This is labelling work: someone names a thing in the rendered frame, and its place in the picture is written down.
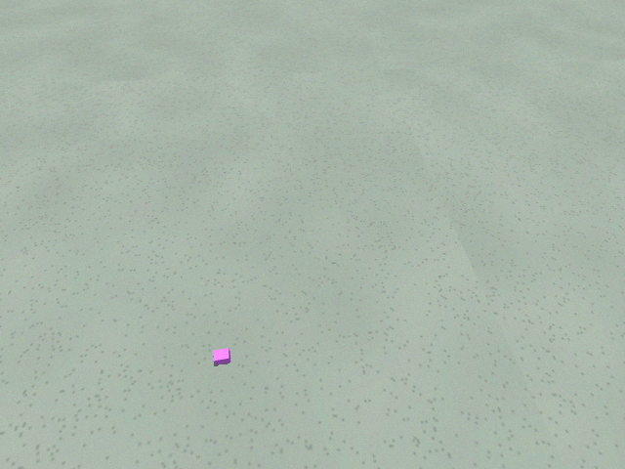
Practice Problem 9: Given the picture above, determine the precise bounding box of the small box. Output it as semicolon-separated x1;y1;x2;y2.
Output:
213;348;230;365

